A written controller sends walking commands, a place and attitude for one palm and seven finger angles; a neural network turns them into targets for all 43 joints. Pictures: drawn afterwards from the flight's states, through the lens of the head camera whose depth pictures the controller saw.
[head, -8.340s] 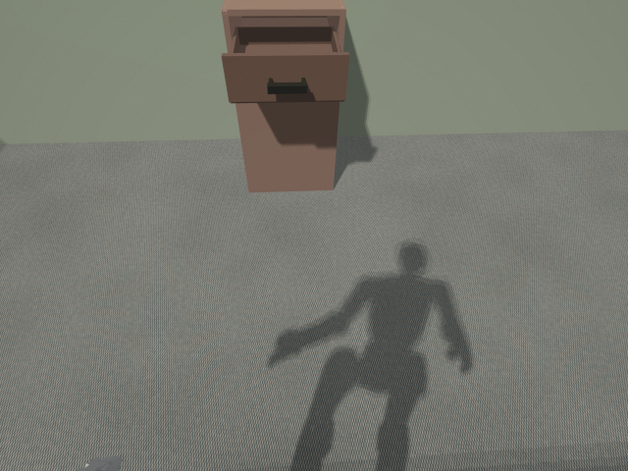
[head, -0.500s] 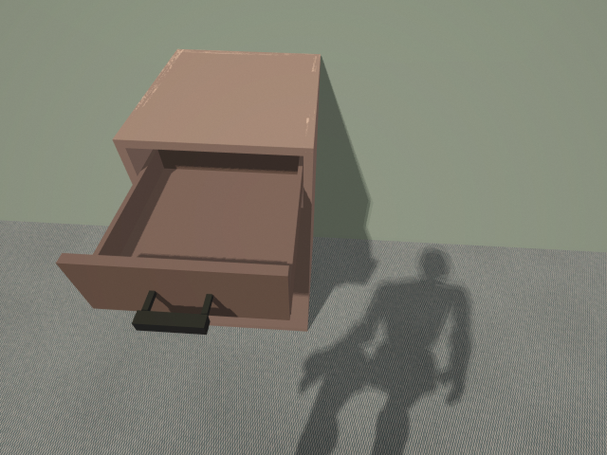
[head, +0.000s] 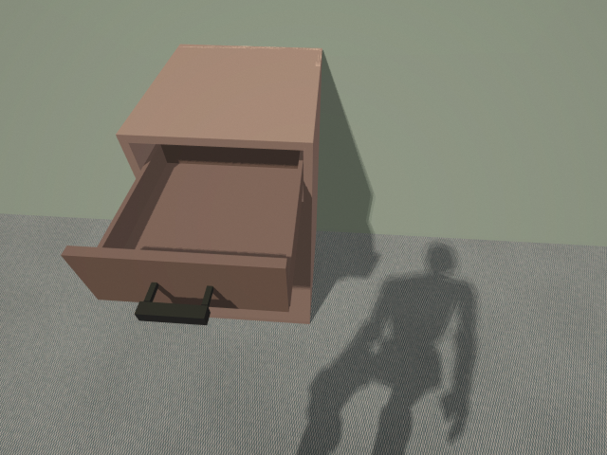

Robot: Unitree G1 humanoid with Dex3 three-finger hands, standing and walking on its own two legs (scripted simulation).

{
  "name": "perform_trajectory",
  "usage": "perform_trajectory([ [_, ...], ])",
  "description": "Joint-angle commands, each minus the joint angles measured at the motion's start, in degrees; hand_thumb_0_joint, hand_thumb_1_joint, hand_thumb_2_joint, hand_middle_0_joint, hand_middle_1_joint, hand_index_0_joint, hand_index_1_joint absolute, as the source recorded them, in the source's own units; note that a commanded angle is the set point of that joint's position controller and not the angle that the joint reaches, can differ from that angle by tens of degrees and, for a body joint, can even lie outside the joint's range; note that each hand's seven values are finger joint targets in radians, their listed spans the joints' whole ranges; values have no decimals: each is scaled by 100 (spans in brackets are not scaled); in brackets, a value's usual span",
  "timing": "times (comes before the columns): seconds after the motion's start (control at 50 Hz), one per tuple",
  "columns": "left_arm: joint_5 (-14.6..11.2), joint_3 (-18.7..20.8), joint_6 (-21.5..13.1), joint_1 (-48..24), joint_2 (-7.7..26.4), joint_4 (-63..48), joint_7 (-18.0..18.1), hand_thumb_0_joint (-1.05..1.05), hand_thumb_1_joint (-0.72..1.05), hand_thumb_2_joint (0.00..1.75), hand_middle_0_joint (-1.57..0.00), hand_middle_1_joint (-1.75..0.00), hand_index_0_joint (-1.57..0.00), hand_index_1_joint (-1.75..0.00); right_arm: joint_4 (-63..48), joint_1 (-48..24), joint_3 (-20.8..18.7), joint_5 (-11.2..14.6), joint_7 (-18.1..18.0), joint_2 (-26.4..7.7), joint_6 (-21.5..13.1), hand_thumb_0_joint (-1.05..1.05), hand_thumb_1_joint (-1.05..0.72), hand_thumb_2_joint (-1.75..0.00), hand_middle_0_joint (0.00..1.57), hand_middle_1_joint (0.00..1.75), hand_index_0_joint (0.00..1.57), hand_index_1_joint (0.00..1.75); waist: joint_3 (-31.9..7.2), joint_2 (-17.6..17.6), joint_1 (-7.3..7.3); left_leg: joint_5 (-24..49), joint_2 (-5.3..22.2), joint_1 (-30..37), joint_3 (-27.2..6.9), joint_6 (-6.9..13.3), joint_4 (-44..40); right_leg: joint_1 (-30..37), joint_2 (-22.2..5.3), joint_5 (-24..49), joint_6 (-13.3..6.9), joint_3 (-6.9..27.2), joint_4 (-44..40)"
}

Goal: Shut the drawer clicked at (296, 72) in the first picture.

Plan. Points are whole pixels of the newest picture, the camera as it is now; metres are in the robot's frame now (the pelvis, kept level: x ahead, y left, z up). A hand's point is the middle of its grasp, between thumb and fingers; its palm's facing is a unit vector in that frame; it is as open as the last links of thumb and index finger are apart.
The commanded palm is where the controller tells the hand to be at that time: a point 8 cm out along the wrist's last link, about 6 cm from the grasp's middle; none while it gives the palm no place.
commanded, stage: look again from close up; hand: left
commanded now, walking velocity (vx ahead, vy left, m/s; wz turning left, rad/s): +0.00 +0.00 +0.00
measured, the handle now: (177, 301) +0.36 +0.24 -0.07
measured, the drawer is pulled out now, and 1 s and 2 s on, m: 0.29 0.29 0.29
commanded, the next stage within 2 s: come to a stop and stand still in 0.42 s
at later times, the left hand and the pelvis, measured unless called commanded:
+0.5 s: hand out of the picture +0.00 +0.16 -0.18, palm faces +0.04 -0.99 -0.17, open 7.3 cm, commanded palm none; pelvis +0.02 +0.00 +0.00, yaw +0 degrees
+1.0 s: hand out of the picture +0.02 +0.18 -0.18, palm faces +0.03 -0.98 -0.20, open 7.3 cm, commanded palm none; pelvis +0.01 +0.01 +0.00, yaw +0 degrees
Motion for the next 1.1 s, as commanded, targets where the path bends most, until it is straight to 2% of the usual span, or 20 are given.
perform_trajectory([
  [0.0,-25,76,-145,230,527,-147,74,0,90,90,-20,-30,-20,-30,-70,272,-62,14,-86,-442,-120,0,-90,-90,20,30,20,30,150,-92,10,660,620,-463,-649,50,-619,226,-500,651,-243,574,-428],
  [0.22,-5,89,-139,263,385,-16,96,0,90,90,-20,-30,-20,-30,19,207,-83,13,-128,-304,-116,0,-90,-90,20,30,20,30,391,-91,24,778,639,-412,-610,32,-649,159,-484,820,-224,534,-464],
  [0.44,0,119,-169,271,387,-48,100,0,90,90,-20,-30,-20,-30,26,162,-115,5,-155,-284,-140,0,-90,-90,20,30,20,30,105,-180,10,1410,665,-125,-607,23,-561,371,-496,1547,-224,494,-375],
  [0.48,-1,118,-159,266,379,-38,102,0,90,90,-20,-30,-20,-30,36,150,-105,4,-159,-306,-143,0,-90,-90,20,30,20,30,167,-112,20,1441,666,-160,-616,22,-585,364,-507,1482,-220,478,-379],
  [0.52,19,150,-154,299,433,-45,97,0,90,90,-20,-30,-20,-30,47,179,-115,-11,-146,-352,-116,0,-90,-90,20,30,20,30,161,1,51,916,609,-204,-558,37,-516,381,-543,1062,-287,520,-356],
  [0.54,30,157,-141,253,445,-55,93,0,90,90,-20,-30,-20,-30,34,187,-109,-2,-138,-323,-104,0,-90,-90,20,30,20,30,256,-73,37,822,612,-275,-577,47,-550,325,-511,935,-286,503,-351],
  [0.64,10,138,-144,248,387,-61,94,0,90,90,-20,-30,-20,-30,24,182,-109,8,-157,-281,-125,0,-90,-90,20,30,20,30,319,-128,34,1327,651,-223,-618,36,-603,297,-508,1319,-235,484,-391],
  [0.66,72,183,-256,629,701,174,314,0,90,90,-20,-30,-20,-30,-464,-533,-175,65,-96,-558,-172,0,-90,-90,20,30,20,30,417,-471,268,1888,702,-771,-380,-157,676,204,-853,3869,-96,698,-277],
  [0.68,21,221,-294,496,838,-65,276,0,90,90,-20,-30,-20,-30,-622,-117,-189,28,-95,-297,-91,0,-90,-90,20,30,20,30,-112,-395,-52,5,427,-674,-542,-128,403,472,-1103,3119,-301,985,-273],
  [0.7,27,168,-302,249,729,-167,224,0,90,90,-20,-30,-20,-30,-593,63,-181,22,-84,-221,-88,0,-90,-90,20,30,20,30,-267,-288,-122,-141,425,-579,-546,-128,162,328,-989,2153,-373,877,-213],
  [0.72,13,150,-275,97,609,-237,186,0,90,90,-20,-30,-20,-30,-573,252,-170,5,-76,-260,-110,0,-90,-90,20,30,20,30,-278,115,-170,381,546,-512,-663,-67,-49,193,-739,1290,-375,666,-78],
  [0.74,15,156,-240,104,591,-281,159,0,90,90,-20,-30,-20,-30,-557,299,-168,-30,-68,-305,-163,0,-90,-90,20,30,20,30,-414,659,-86,1248,664,-443,-694,3,-53,273,-557,1152,-338,518,108],
  [0.76,9,144,-210,129,568,-279,144,0,90,90,-20,-30,-20,-30,-573,251,-152,-28,-90,-367,-173,0,-90,-90,20,30,20,30,-401,608,-37,1715,747,-471,-774,51,-62,364,-465,947,-308,394,147],
  [0.78,5,126,-186,155,502,-256,134,0,90,90,-20,-30,-20,-30,-606,179,-155,-22,-113,-405,-168,0,-90,-90,20,30,20,30,-274,451,-3,1790,760,-473,-770,79,-66,316,-426,829,-292,368,96],
  [0.8,4,115,-162,133,475,-245,124,0,90,90,-20,-30,-20,-30,-623,182,-148,-15,-125,-433,-159,0,-90,-90,20,30,20,30,-129,195,-14,1661,758,-515,-768,86,-113,263,-415,757,-284,358,55],
  [0.84,9,106,-129,48,467,-261,104,0,90,90,-20,-30,-20,-30,-618,203,-143,-13,-127,-459,-146,0,-90,-90,20,30,20,30,146,-50,-27,1439,747,-629,-810,99,-268,178,-384,664,-263,372,26],
  [0.92,4,106,-82,50,477,-282,88,0,90,90,-20,-30,-20,-30,-583,115,-115,-13,-109,-503,-125,0,-90,-90,20,30,20,30,468,-54,16,652,663,-788,-821,106,-544,53,-392,285,-230,437,-151],
  [0.98,5,119,-73,65,501,-300,82,0,90,90,-20,-30,-20,-30,-526,122,-101,-21,-101,-514,-133,0,-90,-90,20,30,20,30,464,25,38,565,656,-789,-822,109,-678,117,-386,274,-220,439,-169],
  [1.02,4,130,-71,66,511,-300,81,0,90,90,-20,-30,-20,-30,-494,141,-89,-19,-99,-526,-138,0,-90,-90,20,30,20,30,420,-142,39,553,647,-750,-806,110,-697,161,-402,299,-207,430,-188],
  [1.08,1,134,-65,74,517,-289,80,0,90,90,-20,-30,-20,-30,-427,141,-77,-19,-108,-531,-153,0,-90,-90,20,30,20,30,360,-21,54,782,643,-671,-804,108,-713,221,-405,435,-199,429,-153],
])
